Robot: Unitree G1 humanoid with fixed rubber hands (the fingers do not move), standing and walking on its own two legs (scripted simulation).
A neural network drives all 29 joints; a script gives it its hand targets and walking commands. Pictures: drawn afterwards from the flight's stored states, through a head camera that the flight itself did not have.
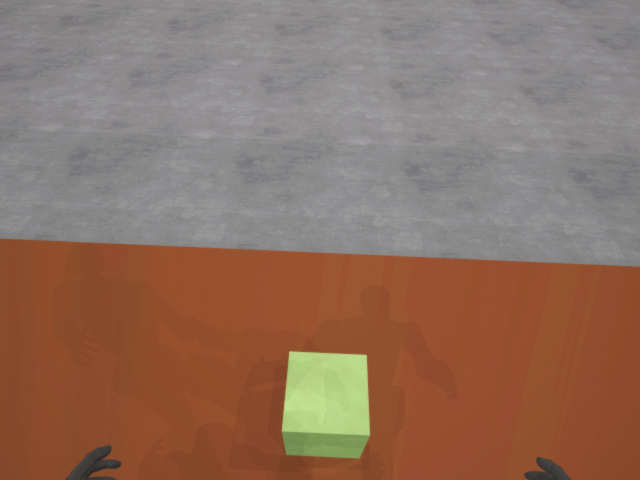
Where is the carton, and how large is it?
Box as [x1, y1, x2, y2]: [282, 351, 369, 457]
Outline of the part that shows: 289,351 282,424 282,434 286,454 359,457 369,436 366,355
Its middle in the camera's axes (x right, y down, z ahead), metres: +0.01 +0.48 +1.08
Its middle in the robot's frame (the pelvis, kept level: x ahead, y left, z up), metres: +0.40 -0.02 -0.66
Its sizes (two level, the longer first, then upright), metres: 0.210 0.200 0.250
